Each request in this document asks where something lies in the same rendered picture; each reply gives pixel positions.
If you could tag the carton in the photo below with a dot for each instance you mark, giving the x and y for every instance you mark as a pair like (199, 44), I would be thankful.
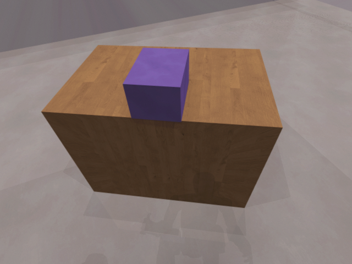
(157, 84)

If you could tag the pedestal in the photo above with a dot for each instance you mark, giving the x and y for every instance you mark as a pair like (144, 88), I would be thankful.
(215, 155)

